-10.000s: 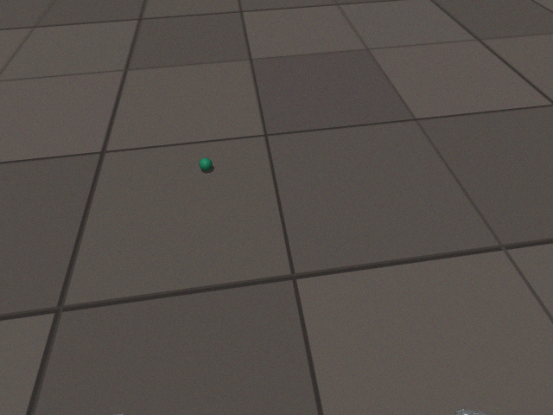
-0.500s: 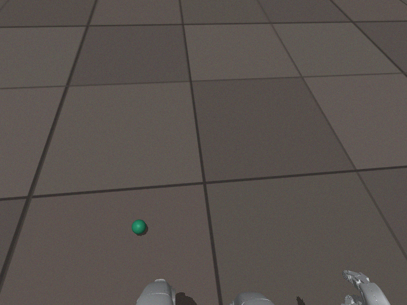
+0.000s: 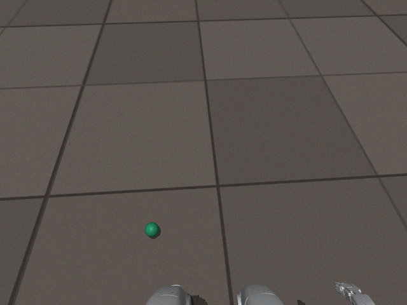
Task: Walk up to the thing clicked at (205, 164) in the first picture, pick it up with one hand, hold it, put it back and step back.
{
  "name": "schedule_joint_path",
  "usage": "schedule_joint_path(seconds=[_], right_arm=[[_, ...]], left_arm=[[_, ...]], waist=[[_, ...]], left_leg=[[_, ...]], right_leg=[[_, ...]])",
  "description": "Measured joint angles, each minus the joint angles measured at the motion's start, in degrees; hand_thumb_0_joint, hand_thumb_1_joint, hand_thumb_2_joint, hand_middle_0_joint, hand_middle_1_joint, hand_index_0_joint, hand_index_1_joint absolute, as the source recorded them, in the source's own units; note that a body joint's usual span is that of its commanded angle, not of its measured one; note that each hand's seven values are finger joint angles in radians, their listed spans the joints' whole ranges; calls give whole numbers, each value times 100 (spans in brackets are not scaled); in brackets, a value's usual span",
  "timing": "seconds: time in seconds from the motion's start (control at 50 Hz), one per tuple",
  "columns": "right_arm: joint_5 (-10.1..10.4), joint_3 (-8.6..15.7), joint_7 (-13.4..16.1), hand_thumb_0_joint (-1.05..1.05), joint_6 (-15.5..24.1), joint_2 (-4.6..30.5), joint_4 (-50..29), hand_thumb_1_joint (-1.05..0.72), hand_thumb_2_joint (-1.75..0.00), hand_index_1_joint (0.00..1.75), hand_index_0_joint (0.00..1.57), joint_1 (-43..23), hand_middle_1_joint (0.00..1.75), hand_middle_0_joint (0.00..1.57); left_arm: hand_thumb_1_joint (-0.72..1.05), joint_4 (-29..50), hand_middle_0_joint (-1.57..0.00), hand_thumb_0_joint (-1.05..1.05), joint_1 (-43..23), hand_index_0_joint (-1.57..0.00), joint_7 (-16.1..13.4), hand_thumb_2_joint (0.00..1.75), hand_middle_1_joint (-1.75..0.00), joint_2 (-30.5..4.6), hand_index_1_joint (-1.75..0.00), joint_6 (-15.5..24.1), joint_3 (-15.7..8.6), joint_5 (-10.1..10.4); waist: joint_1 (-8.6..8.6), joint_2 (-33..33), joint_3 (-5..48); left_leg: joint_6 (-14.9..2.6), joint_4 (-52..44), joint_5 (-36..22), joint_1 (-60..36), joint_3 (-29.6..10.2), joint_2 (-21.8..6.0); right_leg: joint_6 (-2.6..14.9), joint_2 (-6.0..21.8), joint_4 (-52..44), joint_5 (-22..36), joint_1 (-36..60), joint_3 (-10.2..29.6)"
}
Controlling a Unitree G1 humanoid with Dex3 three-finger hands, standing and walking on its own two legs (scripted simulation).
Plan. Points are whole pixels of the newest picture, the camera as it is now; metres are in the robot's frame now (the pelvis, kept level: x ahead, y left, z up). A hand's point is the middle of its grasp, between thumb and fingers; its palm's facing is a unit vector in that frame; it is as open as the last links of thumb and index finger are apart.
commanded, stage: walk up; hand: left
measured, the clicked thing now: (151, 229) +0.47 +0.27 -0.73
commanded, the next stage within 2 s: stand in 1.92 s
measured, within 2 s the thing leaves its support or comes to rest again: neither
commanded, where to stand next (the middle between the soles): +0.07 -0.02 m, yaw +1 degrees
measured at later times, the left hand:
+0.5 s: hand out of the picture +0.04 +0.25 -0.15, palm faces -0.01 -0.94 -0.35, open 7.4 cm
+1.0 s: hand out of the picture +0.07 +0.27 -0.15, palm faces +0.06 -0.89 -0.46, open 7.4 cm
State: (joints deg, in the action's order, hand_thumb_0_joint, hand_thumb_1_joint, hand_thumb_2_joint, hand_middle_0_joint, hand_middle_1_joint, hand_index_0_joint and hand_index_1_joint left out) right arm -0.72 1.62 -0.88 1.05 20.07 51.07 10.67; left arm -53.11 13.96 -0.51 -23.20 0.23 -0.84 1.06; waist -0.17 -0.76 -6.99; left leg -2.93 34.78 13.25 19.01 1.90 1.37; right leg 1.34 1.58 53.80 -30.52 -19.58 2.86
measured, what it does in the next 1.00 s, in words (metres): steps on the spot: right foot, then left foot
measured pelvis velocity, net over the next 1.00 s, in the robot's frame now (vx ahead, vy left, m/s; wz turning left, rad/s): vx -0.05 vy -0.02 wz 0.08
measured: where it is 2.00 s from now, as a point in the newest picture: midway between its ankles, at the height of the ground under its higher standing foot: outside the picture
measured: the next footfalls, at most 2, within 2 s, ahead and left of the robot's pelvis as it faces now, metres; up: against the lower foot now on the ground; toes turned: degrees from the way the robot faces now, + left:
right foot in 0.18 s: +0.05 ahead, -0.13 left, +0.00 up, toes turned -1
left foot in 0.42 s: -0.03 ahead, +0.09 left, +0.00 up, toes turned +3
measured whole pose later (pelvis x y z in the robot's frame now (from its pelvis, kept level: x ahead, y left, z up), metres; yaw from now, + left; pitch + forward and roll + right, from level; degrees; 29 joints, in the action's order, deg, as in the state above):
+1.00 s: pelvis -0.05 -0.02 -0.03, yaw +5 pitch -3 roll +0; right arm -0.9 3.5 -2.4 -3.8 23.9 52.2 11.3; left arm -51.5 4.3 -1.6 -22.2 -0.8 -2.3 -1.9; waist 0.4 2.1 -7.2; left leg -0.4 49.6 29.2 19.6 -0.2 -0.2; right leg -0.9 5.7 41.8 -9.1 -29.9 -1.0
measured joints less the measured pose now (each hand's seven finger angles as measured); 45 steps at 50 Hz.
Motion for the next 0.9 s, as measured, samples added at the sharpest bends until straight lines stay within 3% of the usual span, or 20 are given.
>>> schedule_joint_path(seconds=[0.1,0.16,0.2,0.26,0.32,0.4,0.44,0.48,0.54,0.64,0.74,0.78,0.84,0.9], right_arm=[[33,-72,14,1,-134,16,-89,-91,-90,30,21,-390,30,21],[102,-61,46,1,-242,94,-134,-90,-90,30,21,-562,30,21],[153,-35,76,1,-306,167,-112,-91,-90,30,21,-677,30,21],[140,31,148,1,-386,221,-29,-91,-90,30,21,-768,30,21],[163,70,146,1,-333,310,48,-91,-90,30,21,-665,30,21],[58,62,29,1,-140,321,308,-91,-90,30,21,-146,30,20],[-38,97,6,1,-29,263,422,-91,-90,30,21,155,30,21],[-140,127,-14,1,62,227,426,-91,-90,30,21,464,30,21],[-119,114,6,1,228,189,413,-91,-90,30,21,887,30,21],[-107,102,51,1,163,264,432,-91,-90,30,21,1160,30,21],[-30,132,25,1,-278,379,261,-91,-90,30,21,895,30,21],[17,151,56,1,-408,418,198,-91,-90,30,21,582,30,21],[29,185,71,1,-518,429,61,-91,-90,30,20,245,30,20],[-5,207,-14,1,-539,440,-3,-91,-90,30,20,78,30,20]], left_arm=[[90,-9,-21,1,-377,-20,-46,90,-30,45,-30,15,-22,-5],[90,35,-21,1,-533,-20,-64,90,-30,54,-30,-21,-80,-56],[90,64,-21,1,-599,-20,-59,90,-30,81,-30,-39,-127,-134],[90,139,-21,1,-686,-20,1,90,-30,97,-30,-77,-108,-202],[90,175,-21,1,-752,-20,-11,90,-30,181,-30,-90,-89,-274],[90,252,-21,1,-610,-20,133,90,-30,218,-30,-101,-101,-398],[90,304,-21,1,-465,-20,214,90,-30,146,-30,-133,-114,-378],[90,218,-21,1,-279,-20,216,90,-30,137,-30,-188,-149,-342],[90,52,-21,1,-121,-20,290,90,-30,35,-30,-182,-176,-286],[90,-78,-21,1,-71,-20,288,90,-30,-85,-30,-52,-219,-155],[90,-175,-21,1,-231,-20,15,90,-30,-26,-30,71,-192,-21],[90,-157,-21,1,-411,-20,-71,90,-30,95,-30,111,-178,-51],[90,-30,-21,1,-660,-20,-131,90,-30,230,-30,97,-77,-88],[90,85,-21,1,-809,-20,-156,90,-30,279,-30,58,-58,-186]], waist=[[39,107,-41],[26,187,-55],[19,286,-78],[-15,216,-180],[-76,168,-227],[-73,44,63],[-47,-171,167],[12,-253,268],[188,-300,282],[244,-260,121],[263,-1,-58],[263,248,-250],[226,412,-375],[155,474,-301]], left_leg=[[27,166,39,119,4,-67],[92,471,124,352,-19,-105],[160,705,180,541,-76,-162],[175,1786,1259,859,-354,150],[209,2597,1463,844,-498,321],[286,1138,1707,-82,-154,112],[156,162,1032,-586,-13,210],[46,64,876,-716,11,241],[48,-358,713,-1049,-102,170],[195,-653,656,-1396,-116,-53],[283,494,1315,-995,-126,-246],[190,1547,1619,-503,-447,-198],[210,2890,1862,197,-672,61],[260,3123,1674,497,-638,37]], right_leg=[[-86,14,-659,461,-95,-259],[-9,-78,-1116,1009,24,-385],[-41,-150,-1196,1073,8,-428],[-7,-40,-1011,1048,-172,-422],[-6,42,-1147,1215,-249,-389],[59,143,-1268,1240,-288,-496],[96,271,-1010,904,-332,-442],[60,104,-426,386,-501,-201],[23,-89,9,686,-791,47],[-81,100,-789,1383,-911,-54],[-121,56,-2036,2398,-254,-362],[-149,-54,-1760,2234,-384,-449],[-132,36,-1637,2195,-509,-483],[-126,168,-1556,2205,-652,-474]])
